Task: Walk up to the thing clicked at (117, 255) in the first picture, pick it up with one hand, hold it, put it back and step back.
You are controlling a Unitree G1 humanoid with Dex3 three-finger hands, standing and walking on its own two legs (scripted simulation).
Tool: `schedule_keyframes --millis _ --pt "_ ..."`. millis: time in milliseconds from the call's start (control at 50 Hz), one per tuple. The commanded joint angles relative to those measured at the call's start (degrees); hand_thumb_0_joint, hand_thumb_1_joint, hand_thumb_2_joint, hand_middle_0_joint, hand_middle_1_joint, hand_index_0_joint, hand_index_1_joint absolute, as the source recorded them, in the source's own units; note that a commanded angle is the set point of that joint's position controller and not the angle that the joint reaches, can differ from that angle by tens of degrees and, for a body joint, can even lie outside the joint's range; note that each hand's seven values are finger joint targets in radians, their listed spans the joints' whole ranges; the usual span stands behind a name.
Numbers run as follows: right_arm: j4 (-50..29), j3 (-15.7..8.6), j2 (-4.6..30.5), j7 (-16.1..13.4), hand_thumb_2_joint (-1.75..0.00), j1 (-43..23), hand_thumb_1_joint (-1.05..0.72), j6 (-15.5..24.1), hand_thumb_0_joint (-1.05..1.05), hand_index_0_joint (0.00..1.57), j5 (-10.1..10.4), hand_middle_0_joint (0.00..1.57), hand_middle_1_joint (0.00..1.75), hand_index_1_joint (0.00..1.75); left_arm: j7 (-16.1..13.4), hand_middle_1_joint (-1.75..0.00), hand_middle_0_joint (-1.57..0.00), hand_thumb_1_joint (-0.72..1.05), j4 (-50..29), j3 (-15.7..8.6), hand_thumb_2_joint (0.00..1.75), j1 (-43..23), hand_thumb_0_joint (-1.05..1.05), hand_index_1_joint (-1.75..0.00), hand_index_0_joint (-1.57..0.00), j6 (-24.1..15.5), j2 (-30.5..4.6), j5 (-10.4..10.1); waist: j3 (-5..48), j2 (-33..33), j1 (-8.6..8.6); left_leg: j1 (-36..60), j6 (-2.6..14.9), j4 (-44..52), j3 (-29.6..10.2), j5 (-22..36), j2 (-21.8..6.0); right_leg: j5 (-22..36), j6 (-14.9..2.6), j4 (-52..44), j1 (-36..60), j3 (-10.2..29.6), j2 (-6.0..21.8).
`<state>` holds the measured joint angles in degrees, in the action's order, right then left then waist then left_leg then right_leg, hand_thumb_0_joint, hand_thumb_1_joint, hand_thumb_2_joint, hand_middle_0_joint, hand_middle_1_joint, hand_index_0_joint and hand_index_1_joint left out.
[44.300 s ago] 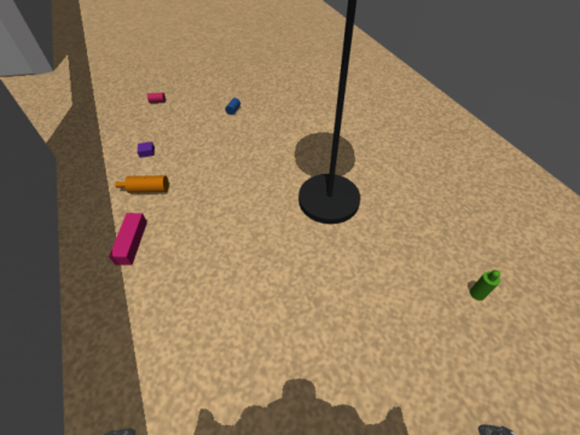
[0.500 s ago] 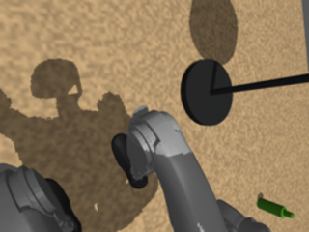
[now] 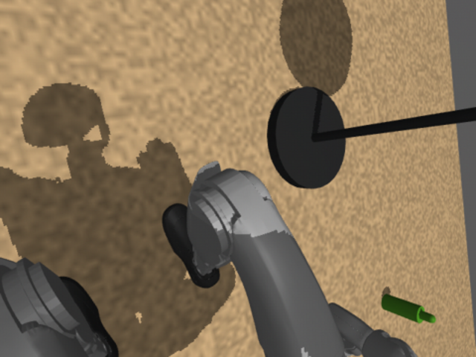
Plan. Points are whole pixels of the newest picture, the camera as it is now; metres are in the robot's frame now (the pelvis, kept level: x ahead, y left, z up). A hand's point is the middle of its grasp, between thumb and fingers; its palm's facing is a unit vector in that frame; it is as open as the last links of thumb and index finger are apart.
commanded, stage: open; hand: left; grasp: from above
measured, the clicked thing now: out of the picture +0.47 +0.38 -0.30
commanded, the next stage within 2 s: withdraw in 0.94 s
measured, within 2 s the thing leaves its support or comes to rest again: neither
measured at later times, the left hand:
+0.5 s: hand out of the picture +0.45 +0.38 -0.26, palm faces -0.16 -0.40 -0.90, open 13.7 cm
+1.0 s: hand out of the picture +0.45 +0.38 -0.26, palm faces -0.17 -0.39 -0.90, open 13.8 cm
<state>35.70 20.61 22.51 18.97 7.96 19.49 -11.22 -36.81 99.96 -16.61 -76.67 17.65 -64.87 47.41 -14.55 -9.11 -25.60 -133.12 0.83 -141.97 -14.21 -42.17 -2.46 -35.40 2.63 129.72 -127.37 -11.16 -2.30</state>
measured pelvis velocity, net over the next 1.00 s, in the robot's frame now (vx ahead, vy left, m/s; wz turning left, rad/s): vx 0.00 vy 0.00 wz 0.00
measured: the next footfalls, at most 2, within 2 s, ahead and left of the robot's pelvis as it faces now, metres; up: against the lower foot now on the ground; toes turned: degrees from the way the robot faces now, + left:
none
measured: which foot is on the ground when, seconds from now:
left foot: down 0.00-1.00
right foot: down 0.00-1.00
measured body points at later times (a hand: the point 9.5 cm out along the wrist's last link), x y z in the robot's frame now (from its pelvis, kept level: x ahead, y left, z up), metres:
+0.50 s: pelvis +0.00 +0.00 +0.00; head +0.31 +0.13 +0.29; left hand +0.46 +0.40 -0.21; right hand +0.01 -0.24 -0.04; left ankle +0.06 +0.12 -0.29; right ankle +0.13 -0.11 -0.29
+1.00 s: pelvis +0.00 +0.00 +0.00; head +0.32 +0.12 +0.29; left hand +0.46 +0.40 -0.21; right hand +0.02 -0.24 -0.04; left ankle +0.06 +0.12 -0.29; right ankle +0.13 -0.11 -0.29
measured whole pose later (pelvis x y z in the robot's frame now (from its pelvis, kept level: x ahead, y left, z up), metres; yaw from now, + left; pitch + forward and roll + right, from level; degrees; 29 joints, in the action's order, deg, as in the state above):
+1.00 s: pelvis +0.00 +0.00 +0.00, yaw +0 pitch +31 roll -16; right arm 36.0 21.4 22.8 18.2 8.0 19.5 -11.5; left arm -36.1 101.1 -15.5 -76.7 16.8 -66.5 46.7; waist -15.0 -8.6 -26.0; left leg -132.9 0.6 -141.3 -14.5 -41.5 -2.3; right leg -34.9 2.5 129.0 -127.0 -11.5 -2.2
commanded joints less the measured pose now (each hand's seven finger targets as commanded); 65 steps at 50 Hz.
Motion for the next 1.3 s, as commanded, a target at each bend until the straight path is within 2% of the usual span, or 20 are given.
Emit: schedule_keyframes --millis 0,160,220,360,420,480,560,580,620,760,780,880,980,1000,1080,1140,1180,1240,1260,1280 --pt "3.0 -5.1 19.4 0.0 -0.9 14.4 -0.9 -0.1 0.0 0.2 0.5 0.2 0.3 0.3 -2.6 -1.08 -0.11 -0.43 -8.1 2.0 0.87 -13.7 0.0 -1.03 -0.16 0.0 -13.3 1.2 40.0 38.1 -3.68 31.1 -1.23 15.4 4.1 19.2 -2.3 16.1 -3.85 -9.6 24.5 -4.7 -2.5" --pt "3.2 -4.7 19.5 -0.6 -0.9 15.0 -0.9 -0.3 0.0 0.2 0.1 0.2 0.3 0.3 -0.9 -1.17 -0.09 -0.51 -5.7 3.1 1.06 -12.4 0.0 -1.16 -0.1 0.0 -12.1 0.5 38.6 35.0 -4.68 29.6 -1.06 15.6 3.6 17.7 -2.3 15.0 -3.57 -10.0 24.6 -5.0 -2.7" --pt "4.1 -3.4 18.6 -0.7 -0.9 15.5 -0.9 -0.1 0.0 0.2 0.1 0.2 0.3 0.3 -0.4 -1.16 -0.08 -0.53 -4.1 4.2 1.07 -11.3 0.0 -1.15 -0.09 -0.2 -11.7 0.8 37.9 32.8 -4.72 27.0 -0.5 14.5 4.0 17.3 -2.0 15.0 -3.14 -10.3 25.4 -4.7 -2.8" --pt "3.9 -3.7 19.2 -0.8 -0.9 14.2 -0.9 0.3 0.0 0.2 0.3 0.2 0.3 0.3 -1.1 -1.12 -0.06 -0.53 -6.0 3.6 1.0 -12.9 0.0 -1.11 -0.08 -1.2 -12.5 1.3 36.8 36.8 -3.84 31.2 -1.59 16.3 2.2 16.4 -2.7 13.2 -3.86 -9.1 21.1 -5.5 -2.3" --pt "3.0 -4.5 20.0 -0.9 -0.9 14.0 -0.9 0.2 0.0 0.2 0.0 0.2 0.3 0.3 -1.7 -1.1 -0.06 -0.56 -6.5 3.2 1.0 -12.8 0.0 -1.09 -0.07 -1.4 -13.8 1.8 38.1 36.3 -4.05 30.0 -1.15 15.6 3.4 16.4 -2.3 14.2 -3.7 -10.1 24.5 -5.0 -2.7" --pt "3.4 -4.4 19.7 -0.6 -0.9 14.1 -0.9 0.2 0.0 0.2 -0.1 0.2 0.3 0.3 -2.1 -1.12 -0.07 -0.54 -6.0 2.8 1.06 -12.7 0.0 -1.12 -0.07 -1.0 -13.5 1.1 37.8 36.6 -4.1 30.0 -1.25 16.0 3.4 17.0 -2.3 14.3 -3.74 -10.1 24.0 -5.0 -2.4" --pt "3.6 -4.7 19.7 -0.6 -0.9 14.7 -0.9 0.1 0.0 0.2 -0.1 0.2 0.3 0.3 -1.8 -1.1 -0.06 -0.54 -6.4 2.9 1.01 -12.7 0.0 -1.09 -0.07 -0.8 -13.0 0.8 38.1 36.4 -4.82 30.8 -1.38 16.3 3.1 16.7 -2.3 14.2 -3.68 -10.2 24.0 -5.1 -2.5" --pt "3.3 -4.8 19.8 -0.6 -0.9 14.6 -0.9 0.2 0.0 0.2 0.1 0.2 0.3 0.3 -1.9 -1.1 -0.07 -0.55 -6.4 2.5 1.03 -12.9 0.0 -1.1 -0.06 -0.6 -13.2 0.8 38.0 36.8 -4.09 31.5 -1.44 16.2 3.0 17.2 -2.5 14.4 -3.76 -10.1 23.2 -5.0 -2.4" --pt "3.6 -3.9 19.2 -0.4 -0.9 14.8 -0.9 0.1 0.0 0.2 0.2 0.2 0.3 0.3 -1.7 -1.11 -0.07 -0.54 -5.8 3.1 1.05 -12.0 0.0 -1.11 -0.07 -0.5 -13.1 0.8 38.0 35.4 -4.36 30.4 -1.14 15.7 3.0 17.4 -2.4 14.8 -3.5 -10.2 23.6 -4.9 -2.5" --pt "3.5 -3.9 19.6 -0.4 -0.9 15.0 -0.9 -0.2 0.0 0.2 0.3 0.2 0.3 0.3 -2.0 -1.09 -0.07 -0.55 -6.7 2.6 1.02 -12.4 0.0 -1.1 -0.06 -0.3 -13.5 0.8 38.6 37.4 -4.15 31.9 -1.51 15.7 2.8 20.0 -2.8 16.5 -3.6 -9.8 23.6 -4.8 -2.2" --pt "4.1 -3.6 18.8 -0.2 -0.9 15.3 -0.9 -0.4 0.0 0.2 0.3 0.2 0.3 0.3 -2.0 -1.1 -0.07 -0.54 -4.3 2.8 1.03 -11.3 0.0 -1.1 -0.06 -0.2 -12.9 0.8 38.5 36.1 -4.34 30.9 -1.44 15.9 2.8 19.5 -2.7 16.4 -3.56 -9.9 24.2 -4.9 -2.3" --pt "3.0 -4.2 19.7 -0.5 -0.9 14.5 -0.9 -0.2 0.0 0.2 0.1 0.2 0.3 0.3 -1.9 -1.12 -0.08 -0.53 -5.9 2.4 1.06 -12.7 0.0 -1.12 -0.07 -0.7 -14.3 0.6 38.0 36.4 -4.42 29.2 -1.05 15.9 3.7 16.7 -2.2 14.4 -3.58 -10.5 24.9 -4.8 -2.5" --pt "4.0 -3.1 19.0 -0.8 -0.9 15.1 -0.9 -0.1 0.0 0.2 -0.2 0.2 0.3 0.3 -1.8 -1.13 -0.08 -0.52 -4.5 2.7 1.1 -11.4 0.0 -1.14 -0.07 -0.9 -14.6 0.5 39.0 34.1 -4.27 27.3 -0.6 14.7 4.3 17.5 -2.2 15.4 -3.14 -11.1 27.4 -4.4 -2.6" --pt "3.0 -3.9 19.7 -0.9 -0.9 15.0 -0.9 -0.1 0.0 0.2 -0.1 0.2 0.3 0.3 -1.7 -1.15 -0.09 -0.51 -5.9 2.6 1.1 -11.7 0.0 -1.15 -0.08 -1.0 -14.4 0.4 39.2 34.0 -4.62 28.0 -0.59 15.0 4.3 17.6 -2.1 15.6 -3.18 -11.1 27.9 -4.2 -2.6" --pt "4.0 -3.8 19.3 -1.0 -0.9 14.6 -0.9 0.1 0.0 0.2 -0.2 0.2 0.3 0.3 -1.7 -1.04 -0.06 -0.58 -5.7 2.1 1.02 -12.6 0.0 -1.04 -0.06 -1.0 -15.2 0.1 39.0 35.8 -4.42 28.9 -1.01 16.0 3.7 15.7 -2.2 13.8 -3.34 -10.9 26.0 -4.7 -2.5" --pt "3.1 -4.8 19.4 -1.1 -0.9 14.6 -0.91 -0.1 0.0 0.2 0.3 0.2 0.3 0.3 -1.0 -1.04 -0.06 -0.58 -12.1 2.0 1.02 -14.7 0.0 -1.04 -0.06 -0.7 -16.5 1.2 42.0 38.5 -3.4 31.9 -1.15 16.2 4.0 17.2 -2.3 14.6 -3.56 -11.2 26.3 -4.4 -2.4" --pt "3.2 -5.7 19.1 -1.3 -0.9 14.5 -0.91 -0.5 0.0 0.2 0.9 0.2 0.3 0.3 -0.3 -1.04 -0.06 -0.6 -18.7 0.9 1.03 -16.7 0.0 -1.05 -0.06 -0.4 -18.3 2.6 46.8 44.0 -1.58 36.4 -1.86 17.2 3.7 19.4 -2.6 15.4 -4.02 -10.4 25.1 -4.3 -2.1" --pt "2.6 -8.1 17.4 -1.3 -0.9 14.3 -0.91 -1.6 0.0 0.2 2.3 0.2 0.3 0.3 3.4 -1.04 -0.06 -0.59 -26.6 3.3 1.03 -13.3 0.0 -1.05 -0.06 1.0 -13.2 3.5 53.0 49.7 1.15 41.1 -2.44 17.9 4.3 23.5 -2.4 16.6 -4.56 -10.1 24.4 -3.6 -2.3" --pt "3.7 -9.4 16.6 -1.2 -0.9 14.8 -0.91 -2.2 0.0 0.2 3.0 0.2 0.3 0.3 4.8 -1.04 -0.06 -0.59 -31.1 3.0 1.03 -12.3 0.0 -1.05 -0.06 1.4 -12.4 3.4 58.7 52.0 3.34 43.6 -2.83 18.3 4.3 26.2 -2.4 18.0 -4.73 -9.7 24.9 -3.3 -2.1" --pt "4.7 -10.6 15.6 -1.1 -0.9 15.6 -0.91 -3.0 0.0 0.2 3.7 0.2 0.3 0.3 6.5 -1.04 -0.07 -0.58 -31.9 3.5 1.03 -8.0 0.0 -1.05 -0.06 2.2 -10.1 3.5 60.7 53.6 5.11 44.5 -3.01 18.6 4.6 27.8 -2.1 18.6 -5.01 -9.3 24.4 -2.8 -2.1"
